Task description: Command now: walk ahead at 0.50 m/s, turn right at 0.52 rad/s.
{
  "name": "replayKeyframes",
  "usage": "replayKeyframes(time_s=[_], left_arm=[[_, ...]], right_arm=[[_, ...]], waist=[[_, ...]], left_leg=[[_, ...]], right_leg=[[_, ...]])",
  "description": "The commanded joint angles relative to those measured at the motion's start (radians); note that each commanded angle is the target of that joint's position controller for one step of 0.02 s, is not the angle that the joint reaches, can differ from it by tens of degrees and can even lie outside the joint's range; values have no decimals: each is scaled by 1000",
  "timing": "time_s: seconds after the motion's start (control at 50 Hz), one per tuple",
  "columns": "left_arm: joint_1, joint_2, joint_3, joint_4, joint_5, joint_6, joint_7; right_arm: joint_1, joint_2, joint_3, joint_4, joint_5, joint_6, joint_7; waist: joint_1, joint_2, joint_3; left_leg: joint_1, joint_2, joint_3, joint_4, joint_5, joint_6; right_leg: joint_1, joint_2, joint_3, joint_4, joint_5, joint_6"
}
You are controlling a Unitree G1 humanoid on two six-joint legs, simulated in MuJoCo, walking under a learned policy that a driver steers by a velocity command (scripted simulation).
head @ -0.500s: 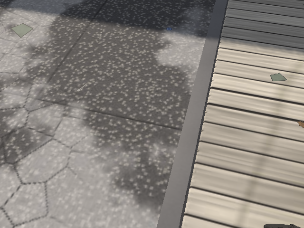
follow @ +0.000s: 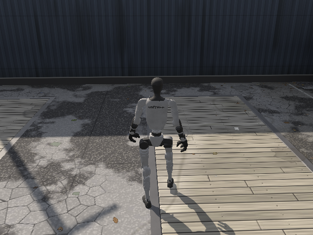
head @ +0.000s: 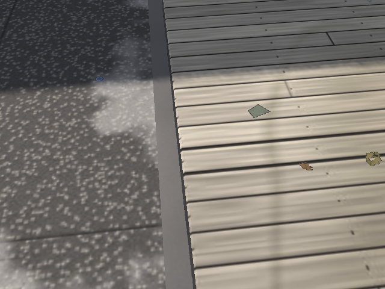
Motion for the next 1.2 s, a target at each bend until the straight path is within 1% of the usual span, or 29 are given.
replayKeyframes(time_s=[0.02, 0.08, 0.12, 0.14, 0.16, 0.18, 0.2, 0.22, 0.24, 0.26, 0.32, 0.44, 0.56, 0.6, 0.62, 0.64, 0.66, 0.68, 0.7, 0.74, 0.82, 0.9, 1.0, 1.08, 1.1, 1.12, 1.14, 1.16, 1.2], left_arm=[[-129, 40, 1, -114, 0, -12, -20], [-81, 81, 22, -133, -2, -6, -30], [151, 156, 68, -83, -7, -1, -21], [314, 241, 105, -41, -7, 9, 1], [276, 342, 115, -45, -15, 2, 9], [300, 272, 91, -80, -2, -17, 1], [266, 211, 73, -73, 6, -34, -3], [207, 180, 64, -79, 1, -43, -2], [134, 146, 54, -94, 2, -45, 0], [94, 120, 43, -112, 13, -46, 5], [101, 145, 46, -117, 9, -51, 20], [189, 177, 56, -94, 1, -37, 47], [257, 151, 49, -53, 5, -26, 54], [241, 154, 48, -51, 9, -20, 52], [233, 133, 39, -56, 13, -20, 50], [256, 102, 22, -73, 30, -21, 51], [383, 54, 8, -73, 7, -34, 47], [340, 117, 10, -73, 6, -46, 45], [209, 162, 22, -100, -2, -56, 41], [80, 139, 18, -138, 23, -78, 40], [85, 88, 11, -153, 36, -80, 38], [-50, 53, -7, -185, 29, -81, 32], [-157, 79, 0, -213, 11, -95, 19], [-11, 139, 33, -180, 13, -107, 28], [133, 192, 49, -165, 28, -109, 38], [231, 278, 69, -136, 38, -91, 38], [240, 219, 61, -121, 23, -84, 30], [199, 150, 42, -129, 18, -83, 30], [111, 95, 21, -124, 27, -79, 26]], right_arm=[[3, -181, -44, -38, 16, 9, -7], [-24, -219, -56, -43, 30, 31, -13], [-62, -232, -57, -53, 39, 45, -17], [-53, -200, -43, -68, 21, 39, -19], [30, -41, 3, -122, -18, 12, -6], [-55, -104, 0, -138, 20, -33, 9], [-150, -151, -12, -167, 58, -57, 19], [-161, -145, -9, -165, 48, -69, 15], [-157, -150, -15, -151, 20, -70, 7], [-136, -162, -23, -143, 9, -59, 7], [-135, -131, -21, -152, -6, -25, 7], [-347, -77, 4, -219, 1, -23, 18], [-366, -123, -4, -233, 12, -47, 46], [-286, -145, -15, -213, 8, -52, 45], [-180, -178, -30, -183, -1, -55, 41], [-25, -227, -41, -163, -12, -56, 41], [80, -295, -65, -119, -5, -42, 50], [70, -210, -40, -119, 35, -38, 59], [5, -161, -25, -138, 39, -32, 57], [-58, -145, -16, -157, 15, -19, 51], [-40, -140, -12, -153, 21, -12, 32], [-3, -193, -31, -147, 31, 4, 6], [77, -182, -32, -133, 39, 30, -4], [52, -149, -25, -154, 33, 37, -6], [36, -93, -6, -175, 21, 32, -2], [153, -24, 17, -206, 36, 20, -3], [160, -110, 3, -200, 51, 18, -6], [78, -170, -14, -200, 48, 23, -6], [4, -157, -20, -214, 29, 33, -3]], waist=[[-10, 70, 79], [49, 116, 16], [188, 113, -110], [253, 22, -198], [118, -236, -251], [180, -122, -378], [192, -71, -243], [149, -3, -159], [106, 29, -107], [72, 16, -92], [48, 18, -66], [125, -34, -12], [138, -77, -15], [91, -102, -33], [41, -82, -111], [-7, 20, -267], [27, 340, -364], [7, 290, -304], [-10, 184, -158], [14, 53, -38], [60, 128, -62], [24, 121, -33], [-6, 132, -27], [97, 148, -81], [164, 64, -193], [133, -219, -323], [136, -234, -278], [152, -124, -150], [117, -54, -37]], left_leg=[[23, 318, -60, -45, 434, 131], [79, 325, -20, 120, 854, 100], [-1, 282, 14, 448, 980, 59], [-236, 237, 14, 747, 696, 10], [-691, 22, -74, 1088, -263, -53], [-807, -6, -319, 1202, -335, -37], [-890, 47, -334, 1180, -239, -9], [-857, 93, -333, 1091, -148, 8], [-787, 124, -331, 1001, -96, 3], [-715, 144, -339, 951, -59, -4], [-658, 139, -313, 821, -1, -50], [-580, 56, -286, 396, 360, -84], [-569, 54, -302, 279, 313, -28], [-478, 29, -254, 246, 236, 24], [-323, 32, -256, 243, 253, 66], [-41, 175, -441, 290, 296, 150], [264, 356, -894, 173, 66, 317], [276, 373, -1054, 73, -165, 312], [158, 340, -939, 61, -175, 270], [-50, 263, -771, 39, 40, 247], [-153, 194, -643, 7, 253, 249], [-268, 155, -566, -11, 251, 220], [-271, 151, -612, 54, 165, 180], [-297, 109, -639, 235, 164, 116], [-399, 54, -562, 481, 91, 79], [-687, -71, -411, 780, -260, 22], [-844, 4, -398, 954, -318, 9], [-879, 41, -405, 1017, -228, 5], [-835, 92, -374, 986, -100, -10]], right_leg=[[-44, 8, -45, -70, -35, -27], [91, 86, -121, -83, -178, -79], [415, 170, -151, -153, -171, -140], [720, 102, 9, -192, -163, -192], [1014, -145, 571, -286, -307, -369], [1076, -221, 821, -433, -420, -419], [997, -199, 684, -456, -349, -363], [855, -153, 553, -449, -256, -324], [718, -112, 457, -455, -149, -296], [631, -85, 399, -474, -65, -284], [507, -54, 320, -512, 69, -288], [409, 37, 227, -503, -46, -203], [597, -57, 323, -384, -54, -180], [641, -55, 305, -299, 166, -157], [635, -3, 256, -154, 304, -133], [495, 58, 198, 117, 155, -98], [128, 208, 89, 459, -363, -5], [-34, 176, 139, 558, -562, -5], [-96, 126, 133, 576, -485, -10], [-68, 73, 94, 464, -384, -8], [50, 54, 59, 217, -362, 32], [144, 89, 36, -50, -136, 65], [263, 135, 58, -218, -19, 70], [529, 99, 63, -316, -90, 3], [746, -52, 197, -305, -151, -60], [1025, -278, 579, -365, -312, -213], [997, -324, 756, -424, -532, -245], [890, -271, 627, -443, -532, -206], [704, -183, 390, -478, -298, -166]])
